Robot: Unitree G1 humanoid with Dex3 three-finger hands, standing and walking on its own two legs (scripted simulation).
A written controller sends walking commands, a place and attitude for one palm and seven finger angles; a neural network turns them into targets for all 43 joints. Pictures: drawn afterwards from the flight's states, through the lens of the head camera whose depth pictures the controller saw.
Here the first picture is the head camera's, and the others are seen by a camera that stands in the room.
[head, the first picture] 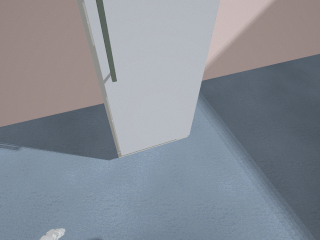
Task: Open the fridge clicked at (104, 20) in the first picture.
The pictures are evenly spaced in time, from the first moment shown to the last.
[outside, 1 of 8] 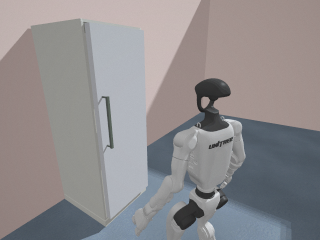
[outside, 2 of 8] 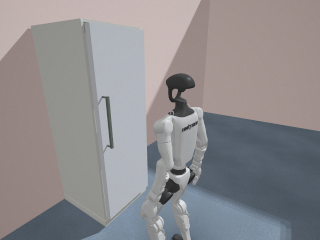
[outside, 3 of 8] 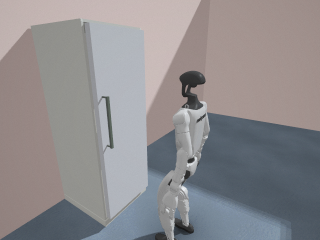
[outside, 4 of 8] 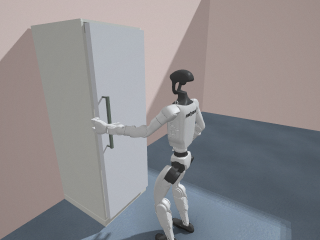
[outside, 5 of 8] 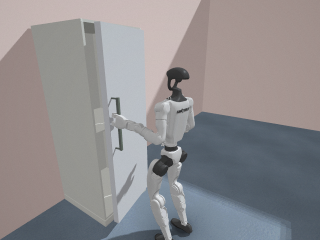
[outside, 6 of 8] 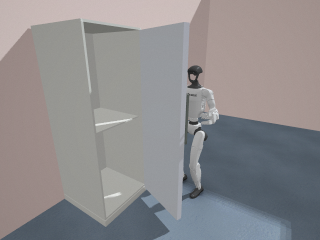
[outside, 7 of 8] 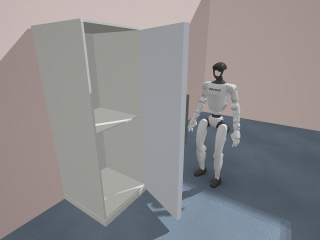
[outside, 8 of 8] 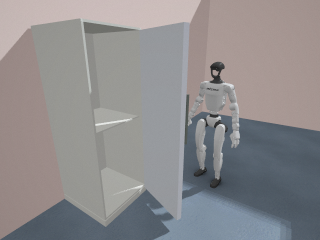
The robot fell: no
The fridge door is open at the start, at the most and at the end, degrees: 0 73 69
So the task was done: yes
